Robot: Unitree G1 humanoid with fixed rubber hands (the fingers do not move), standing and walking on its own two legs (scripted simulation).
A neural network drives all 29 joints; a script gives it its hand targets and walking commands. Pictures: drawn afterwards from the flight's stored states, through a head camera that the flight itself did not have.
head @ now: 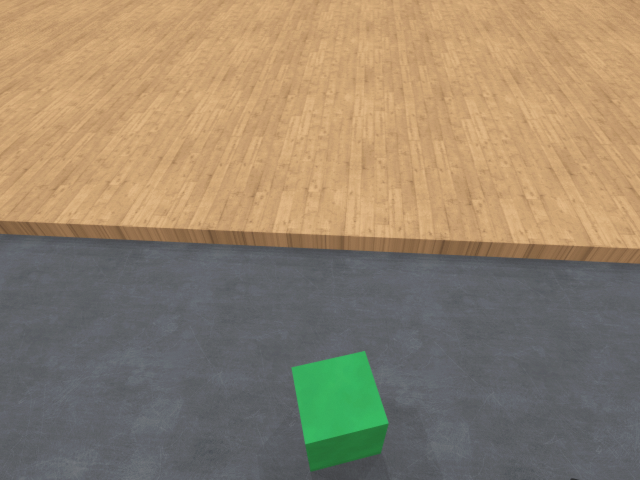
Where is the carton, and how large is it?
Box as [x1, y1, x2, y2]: [291, 351, 388, 471]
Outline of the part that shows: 364,351 291,367 310,471 380,453 388,423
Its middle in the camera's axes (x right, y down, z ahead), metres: +0.04 +0.49 +1.10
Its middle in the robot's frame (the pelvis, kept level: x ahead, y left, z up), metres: +0.47 +0.00 -0.66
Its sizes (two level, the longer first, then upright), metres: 0.210 0.200 0.250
